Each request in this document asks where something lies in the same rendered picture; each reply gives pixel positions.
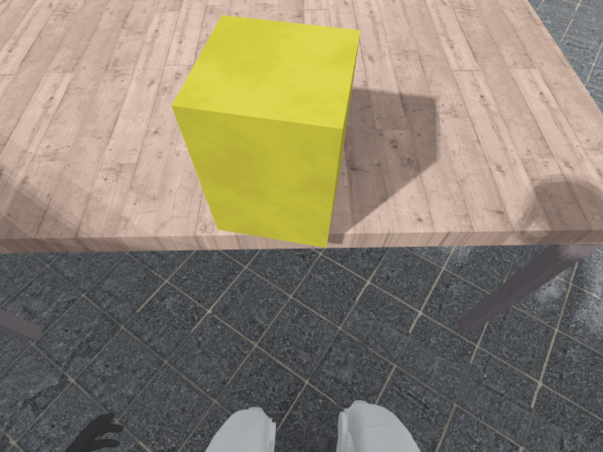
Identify carton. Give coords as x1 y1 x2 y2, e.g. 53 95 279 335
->
171 15 361 248

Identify left robot hand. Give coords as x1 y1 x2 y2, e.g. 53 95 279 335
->
65 412 123 452

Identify table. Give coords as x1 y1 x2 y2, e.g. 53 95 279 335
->
0 0 603 341

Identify robot left thigh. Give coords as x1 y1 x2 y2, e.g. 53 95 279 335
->
205 410 276 452

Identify robot right thigh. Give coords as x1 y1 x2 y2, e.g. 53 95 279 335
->
338 403 420 452

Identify robot thigh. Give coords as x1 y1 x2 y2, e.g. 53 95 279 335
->
338 403 420 452
205 410 276 452

